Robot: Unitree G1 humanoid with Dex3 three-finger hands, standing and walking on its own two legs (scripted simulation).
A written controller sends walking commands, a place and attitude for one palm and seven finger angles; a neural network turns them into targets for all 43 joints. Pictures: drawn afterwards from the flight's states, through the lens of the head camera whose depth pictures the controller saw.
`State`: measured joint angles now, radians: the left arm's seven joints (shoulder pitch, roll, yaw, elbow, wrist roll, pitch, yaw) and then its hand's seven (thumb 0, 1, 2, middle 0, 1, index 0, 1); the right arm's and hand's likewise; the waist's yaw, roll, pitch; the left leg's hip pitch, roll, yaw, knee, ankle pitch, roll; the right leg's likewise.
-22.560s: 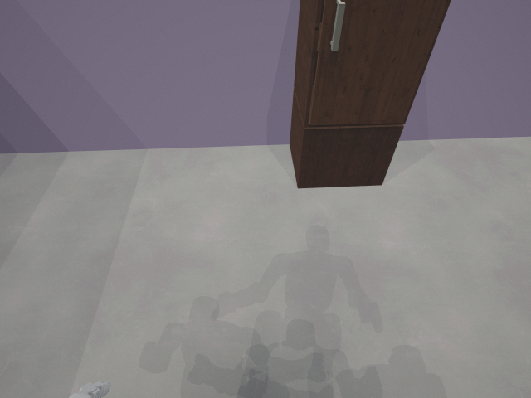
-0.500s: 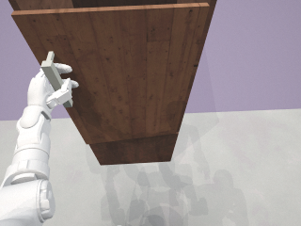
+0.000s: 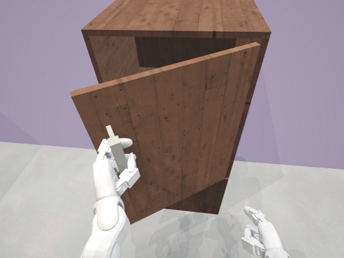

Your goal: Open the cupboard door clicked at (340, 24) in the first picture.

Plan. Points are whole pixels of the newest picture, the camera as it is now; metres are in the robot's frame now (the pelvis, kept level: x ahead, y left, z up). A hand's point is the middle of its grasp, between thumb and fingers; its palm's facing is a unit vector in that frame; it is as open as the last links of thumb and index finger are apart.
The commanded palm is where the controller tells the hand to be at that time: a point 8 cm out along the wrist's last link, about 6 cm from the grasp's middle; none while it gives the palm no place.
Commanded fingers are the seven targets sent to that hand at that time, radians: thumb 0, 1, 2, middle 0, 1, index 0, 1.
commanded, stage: pull the door open along its arc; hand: left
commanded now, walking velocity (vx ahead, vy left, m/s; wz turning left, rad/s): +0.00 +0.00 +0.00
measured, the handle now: (119, 156) +0.31 +0.15 +0.10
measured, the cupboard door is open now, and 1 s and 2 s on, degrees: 33 40 41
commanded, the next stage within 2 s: open thumb and fingers to let go in 0.12 s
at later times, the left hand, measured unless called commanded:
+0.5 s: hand (145, 186) +0.24 +0.07 +0.10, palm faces +0.33 -0.94 +0.00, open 7.6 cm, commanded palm +0.19 +0.12 +0.10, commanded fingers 0.00 -0.15 0.45 -0.32 -1.24 -0.32 -1.24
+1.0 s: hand (144, 187) +0.24 +0.08 +0.10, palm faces +0.26 -0.97 +0.01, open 14.4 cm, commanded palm +0.19 +0.13 +0.10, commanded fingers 0.00 -0.50 0.30 -0.15 -0.30 -0.15 -0.30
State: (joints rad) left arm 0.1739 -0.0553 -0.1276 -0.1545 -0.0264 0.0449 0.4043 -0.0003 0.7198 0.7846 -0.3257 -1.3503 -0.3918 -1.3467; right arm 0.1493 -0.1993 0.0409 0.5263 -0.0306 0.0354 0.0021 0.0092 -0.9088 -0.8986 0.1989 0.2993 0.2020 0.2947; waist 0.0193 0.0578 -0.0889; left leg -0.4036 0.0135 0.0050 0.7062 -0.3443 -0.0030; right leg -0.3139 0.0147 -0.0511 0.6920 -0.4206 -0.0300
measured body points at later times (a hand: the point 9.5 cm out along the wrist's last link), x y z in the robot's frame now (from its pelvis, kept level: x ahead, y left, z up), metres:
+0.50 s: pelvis -0.01 -0.02 +0.00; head -0.04 -0.05 +0.45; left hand +0.22 +0.12 +0.11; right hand +0.17 -0.24 -0.09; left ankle +0.01 +0.12 -0.72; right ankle -0.04 -0.10 -0.72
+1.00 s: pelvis -0.02 +0.01 +0.00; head -0.05 -0.01 +0.45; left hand +0.22 +0.13 +0.11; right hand +0.18 -0.19 -0.08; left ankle +0.01 +0.12 -0.72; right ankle -0.04 -0.10 -0.72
